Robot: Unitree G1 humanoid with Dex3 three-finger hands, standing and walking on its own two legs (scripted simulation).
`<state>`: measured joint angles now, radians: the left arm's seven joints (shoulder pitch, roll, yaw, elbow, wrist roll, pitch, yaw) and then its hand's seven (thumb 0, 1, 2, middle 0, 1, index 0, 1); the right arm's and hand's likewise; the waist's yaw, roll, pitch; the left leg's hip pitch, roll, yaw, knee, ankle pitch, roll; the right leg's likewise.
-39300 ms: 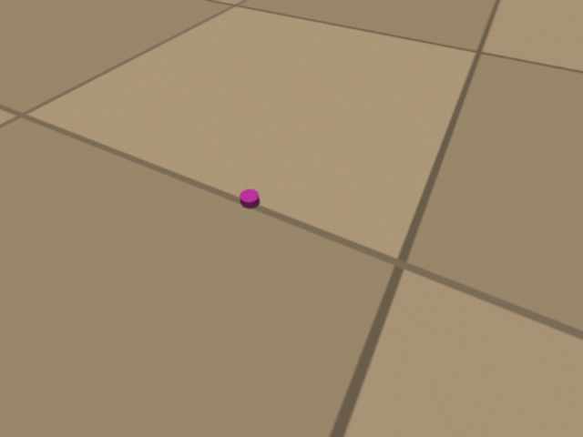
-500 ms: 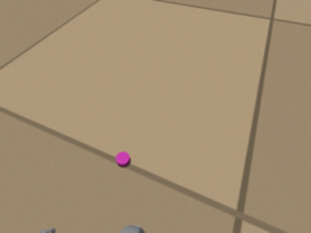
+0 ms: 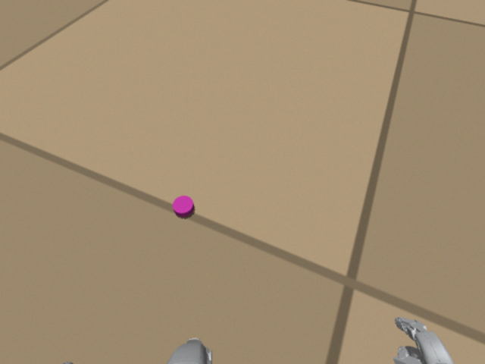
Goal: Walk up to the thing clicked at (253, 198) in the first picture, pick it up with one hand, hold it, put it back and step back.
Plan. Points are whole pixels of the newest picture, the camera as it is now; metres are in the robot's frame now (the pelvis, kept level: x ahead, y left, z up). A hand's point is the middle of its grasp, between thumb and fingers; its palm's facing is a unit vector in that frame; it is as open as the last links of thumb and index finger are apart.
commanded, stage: step back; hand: left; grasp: from above
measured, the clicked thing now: (183, 206) +0.81 +0.27 -0.73
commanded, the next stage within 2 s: stand in 1.76 s
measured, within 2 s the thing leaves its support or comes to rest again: neither
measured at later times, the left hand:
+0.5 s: hand out of the picture -0.07 +0.27 -0.13, palm faces +0.06 -0.92 -0.39, open 7.4 cm
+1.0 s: hand out of the picture -0.23 +0.26 -0.13, palm faces +0.09 -0.91 -0.41, open 7.4 cm
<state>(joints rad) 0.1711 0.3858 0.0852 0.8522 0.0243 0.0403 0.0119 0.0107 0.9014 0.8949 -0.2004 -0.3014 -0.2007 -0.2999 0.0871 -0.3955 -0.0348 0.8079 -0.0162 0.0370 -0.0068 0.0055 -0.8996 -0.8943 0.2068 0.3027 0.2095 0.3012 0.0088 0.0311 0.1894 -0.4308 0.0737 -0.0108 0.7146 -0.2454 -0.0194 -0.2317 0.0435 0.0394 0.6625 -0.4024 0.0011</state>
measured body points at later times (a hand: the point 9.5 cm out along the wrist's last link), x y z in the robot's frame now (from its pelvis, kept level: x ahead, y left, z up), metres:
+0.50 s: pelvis -0.17 -0.01 +0.01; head -0.12 +0.01 +0.46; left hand -0.08 +0.32 -0.11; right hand -0.06 -0.31 -0.10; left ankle -0.13 +0.11 -0.71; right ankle -0.17 -0.14 -0.63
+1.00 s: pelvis -0.28 -0.02 +0.01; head -0.27 -0.02 +0.46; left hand -0.24 +0.31 -0.10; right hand -0.20 -0.33 -0.12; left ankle -0.26 +0.10 -0.71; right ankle -0.26 -0.14 -0.71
